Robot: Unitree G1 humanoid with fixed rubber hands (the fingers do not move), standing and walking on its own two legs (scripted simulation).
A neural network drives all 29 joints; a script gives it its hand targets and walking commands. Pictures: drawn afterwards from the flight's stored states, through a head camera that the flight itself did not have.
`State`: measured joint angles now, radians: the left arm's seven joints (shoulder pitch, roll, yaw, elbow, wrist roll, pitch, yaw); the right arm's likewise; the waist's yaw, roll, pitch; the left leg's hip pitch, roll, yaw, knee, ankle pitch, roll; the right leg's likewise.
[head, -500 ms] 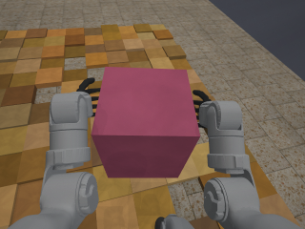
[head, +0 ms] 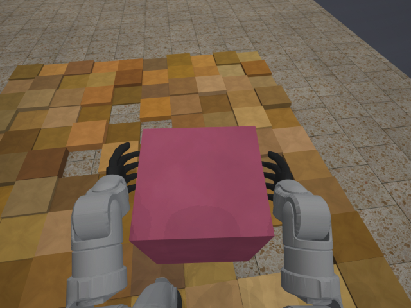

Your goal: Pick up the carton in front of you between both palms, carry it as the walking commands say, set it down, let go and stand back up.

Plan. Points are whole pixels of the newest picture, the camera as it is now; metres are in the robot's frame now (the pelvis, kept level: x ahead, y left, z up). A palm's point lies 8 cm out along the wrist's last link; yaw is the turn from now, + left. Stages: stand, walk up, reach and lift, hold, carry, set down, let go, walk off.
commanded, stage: carry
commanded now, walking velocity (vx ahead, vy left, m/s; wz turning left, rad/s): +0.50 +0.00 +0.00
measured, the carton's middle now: (201, 202) +0.32 +0.02 +0.02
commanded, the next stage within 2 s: none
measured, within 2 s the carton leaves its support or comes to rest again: neither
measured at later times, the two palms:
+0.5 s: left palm (158, 62) +0.65 +0.14 +0.14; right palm (274, 73) +0.63 -0.16 +0.13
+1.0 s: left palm (203, 36) +0.96 +0.03 +0.08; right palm (286, 41) +0.95 -0.27 +0.07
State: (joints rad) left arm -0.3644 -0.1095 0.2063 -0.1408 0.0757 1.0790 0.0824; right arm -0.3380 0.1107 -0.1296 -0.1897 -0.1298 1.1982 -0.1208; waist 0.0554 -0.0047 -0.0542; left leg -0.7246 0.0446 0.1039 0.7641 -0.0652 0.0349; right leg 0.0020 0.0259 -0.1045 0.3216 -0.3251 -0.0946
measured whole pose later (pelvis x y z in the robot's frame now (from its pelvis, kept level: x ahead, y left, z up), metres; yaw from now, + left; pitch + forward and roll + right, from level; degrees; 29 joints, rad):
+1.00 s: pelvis +0.58 -0.12 -0.01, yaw +0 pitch +4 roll +5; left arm -0.64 -0.02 0.28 -0.04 0.05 1.16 0.12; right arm -0.65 0.06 -0.17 -0.02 -0.08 1.23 -0.17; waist -0.01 -0.07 0.11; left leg -0.57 -0.04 0.17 0.57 -0.06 0.06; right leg -0.18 0.01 -0.15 0.54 -0.23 0.18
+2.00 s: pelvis +0.87 -0.26 -0.01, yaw -5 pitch +5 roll -1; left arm -0.69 -0.02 0.23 0.14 0.08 1.18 0.12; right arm -0.68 0.00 -0.19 0.12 -0.05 1.27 -0.15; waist 0.00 0.02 -0.04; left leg -0.35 0.01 0.07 0.54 -0.15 0.06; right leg -0.22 0.07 -0.10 0.54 -0.27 -0.10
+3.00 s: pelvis +1.00 -0.23 -0.01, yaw +2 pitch +7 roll -3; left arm -0.69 -0.01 0.21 0.10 0.07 1.18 0.13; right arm -0.66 0.05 -0.22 0.07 -0.11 1.22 -0.13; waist 0.00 0.01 -0.03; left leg -0.06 -0.04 0.05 0.28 -0.28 0.09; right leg -0.43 0.01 -0.11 0.80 -0.40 -0.04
